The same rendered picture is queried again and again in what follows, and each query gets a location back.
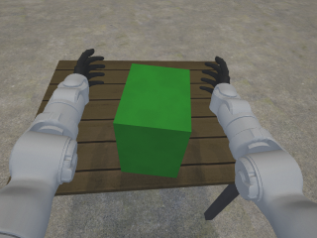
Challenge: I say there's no robot right upper arm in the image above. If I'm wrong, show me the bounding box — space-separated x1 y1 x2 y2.
235 150 317 238

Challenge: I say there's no left robot forearm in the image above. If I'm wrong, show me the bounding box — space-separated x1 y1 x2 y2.
9 73 89 177

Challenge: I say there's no right robot forearm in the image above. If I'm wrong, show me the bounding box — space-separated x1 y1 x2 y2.
209 82 303 187

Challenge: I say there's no carton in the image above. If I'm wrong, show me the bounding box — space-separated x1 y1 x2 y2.
113 63 192 178

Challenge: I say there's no left robot hand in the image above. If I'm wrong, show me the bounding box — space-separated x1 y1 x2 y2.
73 49 105 87

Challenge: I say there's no robot left upper arm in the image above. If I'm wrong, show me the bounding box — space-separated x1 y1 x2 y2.
0 130 78 238

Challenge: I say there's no right robot hand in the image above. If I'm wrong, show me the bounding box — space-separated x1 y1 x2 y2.
199 57 230 94

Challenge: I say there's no table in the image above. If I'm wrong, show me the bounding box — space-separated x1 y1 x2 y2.
6 60 239 220

